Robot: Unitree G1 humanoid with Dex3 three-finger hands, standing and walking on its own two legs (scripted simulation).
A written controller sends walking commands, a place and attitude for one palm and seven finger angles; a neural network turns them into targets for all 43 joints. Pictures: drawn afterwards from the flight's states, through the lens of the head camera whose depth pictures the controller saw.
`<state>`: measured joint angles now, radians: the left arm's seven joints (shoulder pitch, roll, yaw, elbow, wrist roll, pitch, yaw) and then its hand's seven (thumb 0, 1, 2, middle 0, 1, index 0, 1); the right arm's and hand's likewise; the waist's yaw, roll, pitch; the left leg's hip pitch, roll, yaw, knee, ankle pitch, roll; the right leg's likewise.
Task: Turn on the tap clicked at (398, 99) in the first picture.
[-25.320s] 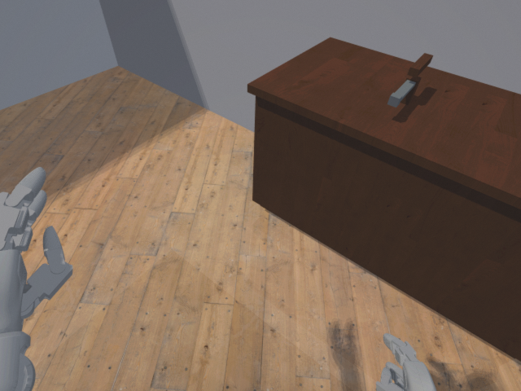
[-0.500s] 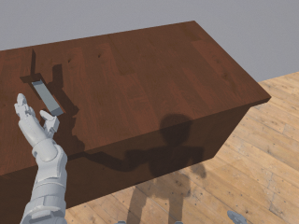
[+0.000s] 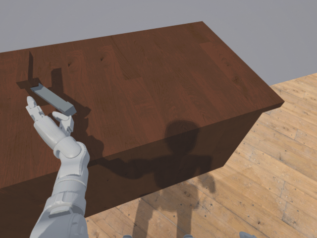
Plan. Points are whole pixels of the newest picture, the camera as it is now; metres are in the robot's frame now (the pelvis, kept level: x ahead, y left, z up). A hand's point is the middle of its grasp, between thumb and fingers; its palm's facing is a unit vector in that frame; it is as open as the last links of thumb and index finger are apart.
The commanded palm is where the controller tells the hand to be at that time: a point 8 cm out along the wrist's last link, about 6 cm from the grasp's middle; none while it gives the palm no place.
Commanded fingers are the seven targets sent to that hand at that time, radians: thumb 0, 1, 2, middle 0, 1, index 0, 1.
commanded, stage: push the lever round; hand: left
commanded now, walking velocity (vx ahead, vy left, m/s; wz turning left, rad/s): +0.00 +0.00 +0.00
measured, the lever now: (68, 109) +0.43 +0.25 +0.07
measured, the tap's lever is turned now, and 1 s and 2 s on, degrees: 34 65 81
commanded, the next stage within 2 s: lift the hand up off the lever in 1.32 s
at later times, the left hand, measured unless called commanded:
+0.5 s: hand (83, 109) +0.44 +0.21 +0.06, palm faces +0.81 -0.58 -0.06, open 7.6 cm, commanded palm +0.39 +0.22 +0.06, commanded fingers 0.00 0.90 0.90 -0.15 -0.15 -0.15 -0.15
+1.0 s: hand (94, 97) +0.49 +0.19 +0.06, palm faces +0.85 -0.52 -0.12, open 7.8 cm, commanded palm +0.43 +0.20 +0.06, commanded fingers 0.00 0.90 0.90 -0.15 -0.15 -0.15 -0.15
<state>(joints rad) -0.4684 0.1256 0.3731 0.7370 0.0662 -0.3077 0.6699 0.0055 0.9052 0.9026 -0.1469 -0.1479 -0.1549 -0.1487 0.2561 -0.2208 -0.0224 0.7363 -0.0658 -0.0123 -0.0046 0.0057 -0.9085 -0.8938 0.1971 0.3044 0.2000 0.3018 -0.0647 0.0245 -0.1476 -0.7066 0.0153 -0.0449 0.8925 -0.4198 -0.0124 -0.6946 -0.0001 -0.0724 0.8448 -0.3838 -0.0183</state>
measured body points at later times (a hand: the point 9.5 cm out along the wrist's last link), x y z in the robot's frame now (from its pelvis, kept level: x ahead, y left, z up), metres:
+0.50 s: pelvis +0.00 +0.00 +0.00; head +0.06 +0.00 +0.44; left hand +0.39 +0.24 +0.07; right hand +0.08 -0.25 -0.13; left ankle +0.01 +0.12 -0.69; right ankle +0.01 -0.11 -0.69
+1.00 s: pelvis +0.01 -0.01 -0.01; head +0.09 +0.00 +0.44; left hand +0.44 +0.21 +0.07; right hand +0.03 -0.27 -0.14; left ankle +0.01 +0.12 -0.69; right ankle +0.01 -0.11 -0.69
